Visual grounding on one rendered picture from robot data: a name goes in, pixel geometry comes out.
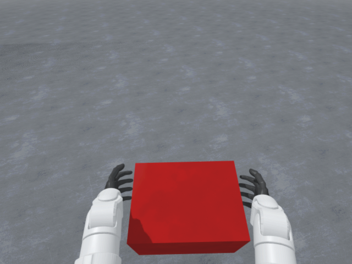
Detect left robot hand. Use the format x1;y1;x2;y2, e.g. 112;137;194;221
105;163;133;201

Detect robot left forearm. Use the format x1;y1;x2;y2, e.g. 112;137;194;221
74;188;123;264

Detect robot right forearm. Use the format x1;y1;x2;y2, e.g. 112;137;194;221
250;195;296;264

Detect carton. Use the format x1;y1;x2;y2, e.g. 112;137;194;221
127;161;250;255

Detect right robot hand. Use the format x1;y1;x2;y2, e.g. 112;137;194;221
239;169;269;208

